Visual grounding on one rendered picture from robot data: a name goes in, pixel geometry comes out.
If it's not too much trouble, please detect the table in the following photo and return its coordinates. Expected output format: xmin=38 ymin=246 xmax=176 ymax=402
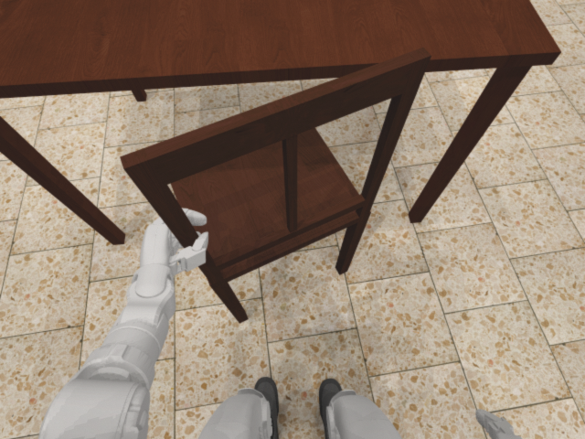
xmin=0 ymin=0 xmax=561 ymax=245

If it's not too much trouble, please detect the robot left forearm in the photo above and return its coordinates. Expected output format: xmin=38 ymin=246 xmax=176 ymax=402
xmin=38 ymin=264 xmax=176 ymax=439

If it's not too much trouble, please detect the robot left upper arm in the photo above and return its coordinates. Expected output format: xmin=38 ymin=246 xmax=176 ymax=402
xmin=43 ymin=379 xmax=150 ymax=439

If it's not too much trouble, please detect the right robot shin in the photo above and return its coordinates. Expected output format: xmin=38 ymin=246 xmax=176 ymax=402
xmin=329 ymin=390 xmax=357 ymax=406

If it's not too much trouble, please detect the robot left thigh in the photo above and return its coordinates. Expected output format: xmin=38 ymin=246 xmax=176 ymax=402
xmin=198 ymin=394 xmax=271 ymax=439

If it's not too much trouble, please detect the left robot hand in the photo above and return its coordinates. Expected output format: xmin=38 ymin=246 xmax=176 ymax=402
xmin=140 ymin=208 xmax=208 ymax=275

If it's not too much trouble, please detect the right robot hand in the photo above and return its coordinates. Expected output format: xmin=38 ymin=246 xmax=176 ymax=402
xmin=475 ymin=409 xmax=523 ymax=439

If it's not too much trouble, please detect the chair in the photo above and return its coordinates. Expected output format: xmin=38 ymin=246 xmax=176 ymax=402
xmin=120 ymin=48 xmax=431 ymax=323

